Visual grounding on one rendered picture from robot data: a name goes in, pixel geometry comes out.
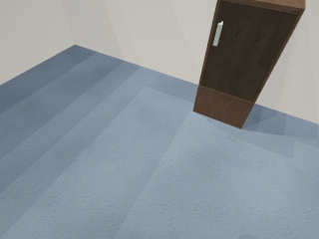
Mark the handle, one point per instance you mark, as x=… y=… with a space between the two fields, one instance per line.
x=217 y=33

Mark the cupboard door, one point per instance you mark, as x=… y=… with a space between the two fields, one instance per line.
x=250 y=39

